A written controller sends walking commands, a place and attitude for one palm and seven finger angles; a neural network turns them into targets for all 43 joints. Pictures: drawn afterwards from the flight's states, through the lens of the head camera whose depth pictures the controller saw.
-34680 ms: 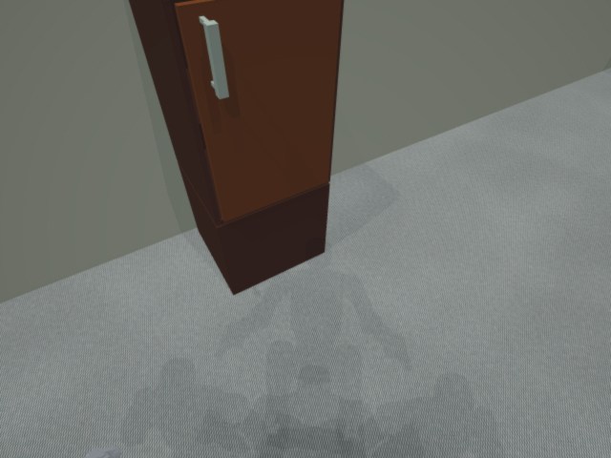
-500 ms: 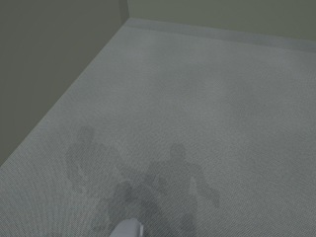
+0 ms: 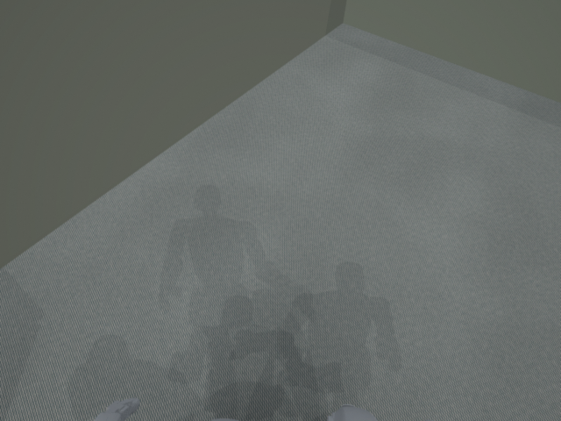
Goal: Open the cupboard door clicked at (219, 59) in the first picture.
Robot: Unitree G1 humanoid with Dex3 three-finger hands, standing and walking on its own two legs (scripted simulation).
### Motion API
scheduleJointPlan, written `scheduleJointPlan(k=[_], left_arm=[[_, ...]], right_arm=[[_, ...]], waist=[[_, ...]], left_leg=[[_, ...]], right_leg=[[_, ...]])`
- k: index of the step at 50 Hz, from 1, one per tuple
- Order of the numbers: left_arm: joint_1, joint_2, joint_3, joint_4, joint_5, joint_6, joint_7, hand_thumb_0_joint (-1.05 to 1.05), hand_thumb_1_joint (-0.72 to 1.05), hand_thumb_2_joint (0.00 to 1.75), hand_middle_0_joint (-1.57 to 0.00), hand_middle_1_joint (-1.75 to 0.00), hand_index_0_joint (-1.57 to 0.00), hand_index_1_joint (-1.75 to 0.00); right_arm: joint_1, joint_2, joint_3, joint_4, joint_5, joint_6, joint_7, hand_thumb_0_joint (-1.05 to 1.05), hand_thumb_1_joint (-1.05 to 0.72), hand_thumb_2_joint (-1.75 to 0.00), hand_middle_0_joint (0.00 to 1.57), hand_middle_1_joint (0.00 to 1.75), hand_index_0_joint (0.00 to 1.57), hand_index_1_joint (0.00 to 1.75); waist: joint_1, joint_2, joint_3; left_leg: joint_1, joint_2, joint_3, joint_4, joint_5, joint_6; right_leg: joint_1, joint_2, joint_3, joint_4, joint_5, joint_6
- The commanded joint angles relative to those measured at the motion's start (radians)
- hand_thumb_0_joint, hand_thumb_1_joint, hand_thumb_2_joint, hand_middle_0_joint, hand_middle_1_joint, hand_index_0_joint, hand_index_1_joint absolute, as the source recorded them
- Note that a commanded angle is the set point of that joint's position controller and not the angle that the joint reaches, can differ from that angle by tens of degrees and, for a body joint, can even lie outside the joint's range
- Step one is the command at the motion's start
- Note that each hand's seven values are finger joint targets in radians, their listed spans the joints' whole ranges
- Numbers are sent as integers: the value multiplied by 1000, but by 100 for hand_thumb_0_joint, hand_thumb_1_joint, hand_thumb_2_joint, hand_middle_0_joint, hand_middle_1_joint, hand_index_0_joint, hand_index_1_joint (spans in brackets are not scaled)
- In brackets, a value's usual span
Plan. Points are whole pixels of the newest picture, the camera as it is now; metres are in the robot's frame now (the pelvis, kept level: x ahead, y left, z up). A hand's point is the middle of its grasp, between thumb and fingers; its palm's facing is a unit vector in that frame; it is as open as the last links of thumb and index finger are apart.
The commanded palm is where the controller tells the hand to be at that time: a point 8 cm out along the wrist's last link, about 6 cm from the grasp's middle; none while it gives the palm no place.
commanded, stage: turn to face it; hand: left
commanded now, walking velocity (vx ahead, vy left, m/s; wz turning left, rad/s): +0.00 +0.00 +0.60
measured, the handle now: out of the picture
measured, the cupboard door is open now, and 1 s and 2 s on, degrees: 40 40 40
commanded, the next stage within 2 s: none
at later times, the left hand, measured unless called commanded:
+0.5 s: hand out of the picture +0.00 +0.21 -0.19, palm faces +0.35 -0.91 -0.22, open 7.4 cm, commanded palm none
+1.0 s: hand out of the picture +0.00 +0.17 -0.15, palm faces +0.58 -0.77 -0.26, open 7.4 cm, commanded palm none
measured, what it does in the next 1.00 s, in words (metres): steps on the spot, turning left: right foot, then left foot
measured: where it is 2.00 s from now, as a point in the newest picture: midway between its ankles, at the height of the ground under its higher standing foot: outside the picture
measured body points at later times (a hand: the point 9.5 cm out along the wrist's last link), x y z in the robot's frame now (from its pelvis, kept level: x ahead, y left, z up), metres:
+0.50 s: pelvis +0.02 +0.00 -0.01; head +0.06 +0.04 +0.43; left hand -0.01 +0.26 -0.17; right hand +0.20 -0.22 -0.14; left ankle +0.00 +0.10 -0.73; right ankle +0.02 -0.15 -0.70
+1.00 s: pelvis +0.05 -0.03 +0.00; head +0.10 -0.02 +0.45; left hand -0.03 +0.21 -0.13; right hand +0.26 -0.20 -0.15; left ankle -0.04 +0.07 -0.66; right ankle +0.10 -0.13 -0.73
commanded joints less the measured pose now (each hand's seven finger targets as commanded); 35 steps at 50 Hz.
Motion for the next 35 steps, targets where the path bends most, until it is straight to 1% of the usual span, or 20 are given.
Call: scheduleJointPlan(k=[1,2,3,4,5,6,7,9,13,16,19,20,21,22,23,24,26,28,32,35], left_arm=[[103,69,12,-58,-5,-41,8,0,90,90,-20,-30,-20,-30],[138,83,19,-49,-5,-49,12,0,90,90,-20,-30,-20,-30],[175,153,32,-47,8,-62,21,0,90,90,-20,-30,-20,-30],[177,232,43,-52,17,-65,25,0,90,90,-20,-30,-20,-30],[158,216,33,-57,8,-64,29,0,90,90,-20,-30,-20,-30],[103,180,34,-68,7,-59,38,0,90,90,-20,-30,-20,-30],[46,146,18,-77,5,-57,35,0,90,90,-20,-30,-20,-30],[19,120,6,-84,6,-63,31,0,90,90,-20,-30,-20,-30],[79,154,19,-58,10,-65,29,0,90,90,-20,-30,-20,-30],[112,179,29,-37,14,-62,26,0,90,90,-20,-30,-20,-30],[105,187,37,-35,4,-58,19,0,90,90,-20,-30,-20,-30],[93,179,35,-41,-4,-54,14,0,90,90,-20,-30,-20,-30],[91,126,28,-68,-9,-48,8,0,90,90,-20,-30,-20,-30],[27,61,5,-122,-10,-43,8,0,90,90,-20,-30,-20,-30],[-43,85,7,-128,3,-27,19,0,90,90,-20,-30,-20,-30],[-64,62,11,-117,-2,-27,18,0,90,90,-20,-30,-20,-30],[-22,71,14,-75,1,-24,6,0,90,90,-20,-30,-20,-30],[13,70,15,-55,1,-21,2,0,90,90,-20,-30,-20,-30],[0,62,10,-64,-1,-22,5,0,90,90,-20,-30,-20,-30],[16,58,8,-73,-5,-26,8,0,90,90,-20,-30,-20,-30]], right_arm=[[-41,-213,-62,-88,3,-11,-12,0,-90,-90,20,30,20,30],[-52,-196,-61,-95,9,-10,-11,0,-90,-90,20,30,20,30],[-38,-140,-55,-104,18,-11,-5,0,-90,-90,20,30,20,30],[-34,-89,-46,-122,20,-14,0,0,-90,-90,20,30,20,30],[-41,-129,-51,-115,12,-7,2,0,-90,-90,20,30,20,30],[-40,-118,-57,-108,15,2,2,0,-90,-90,20,30,20,30],[-33,-119,-50,-82,12,8,9,0,-90,-90,20,30,20,30],[-27,-89,-39,-67,13,15,22,0,-90,-90,20,30,20,30],[-70,-61,-25,-64,18,13,29,0,-90,-90,20,30,20,30],[-87,-56,-19,-75,22,4,30,0,-90,-90,20,30,20,30],[-20,-82,-24,-63,18,-6,25,0,-90,-90,20,30,20,30],[33,-117,-36,-52,14,-12,24,0,-90,-90,20,30,20,30],[90,-213,-60,-53,6,-18,19,0,-90,-90,20,30,20,30],[173,-305,-84,-41,3,-16,7,0,-90,-90,20,30,20,30],[205,-290,-79,-17,3,-15,-4,0,-90,-90,20,30,20,30],[160,-275,-78,-32,1,-19,-16,0,-90,-90,20,30,20,30],[38,-221,-57,-63,1,-24,-21,0,-90,-90,20,30,20,30],[22,-208,-49,-68,0,-30,-21,0,-90,-90,20,30,20,30],[39,-211,-53,-62,-1,-24,-18,0,-90,-90,20,30,20,30],[18,-217,-59,-71,-3,-15,-15,0,-90,-90,20,30,20,30]], waist=[[19,157,-136],[39,129,-144],[60,-71,-162],[66,-346,-153],[59,-274,-146],[29,-284,-142],[3,-249,-104],[-19,-210,-91],[16,-185,-106],[35,-212,-113],[-4,-189,-148],[-42,-119,-177],[-70,128,-230],[-121,345,-239],[-135,217,-236],[-108,226,-200],[-48,189,-145],[-25,144,-136],[-34,128,-140],[-25,166,-132]], left_leg=[[-7,187,-230,-101,300,127],[-89,150,-219,-47,226,92],[-228,49,-132,116,15,27],[-343,-89,24,398,-344,-42],[-322,-26,-39,603,-357,-30],[-321,0,-43,695,-320,-33],[-318,28,-28,742,-237,-45],[-283,33,18,681,-175,-64],[-211,28,101,401,-204,-72],[-152,17,139,245,-211,-59],[0,-4,169,25,-59,-41],[142,11,146,-85,77,-22],[316,212,-129,-126,329,68],[354,438,-404,-157,721,233],[300,427,-378,-163,552,249],[234,365,-349,-173,432,226],[131,275,-237,-197,318,167],[132,238,-197,-197,351,153],[124,223,-225,-190,329,159],[79,208,-263,-172,315,154]], right_leg=[[197,67,-40,-266,97,-7],[318,46,-31,-400,188,-15],[448,-125,140,-552,192,-61],[454,-392,408,-616,313,-188],[354,-429,382,-601,331,-245],[320,-394,355,-587,331,-247],[297,-321,218,-561,376,-222],[279,-259,52,-534,503,-178],[364,-275,-38,-489,639,-172],[393,-297,-56,-443,698,-173],[348,-285,-118,-330,675,-122],[256,-268,-156,-217,619,-81],[35,-159,-198,-14,275,-15],[-155,-55,-139,189,-297,23],[-168,-58,-21,278,-256,4],[-187,-55,10,301,-176,2],[-144,-51,30,288,-36,4],[-114,-30,20,221,-1,9],[-41,10,5,54,-8,8],[49,45,-12,-91,-9,-1]])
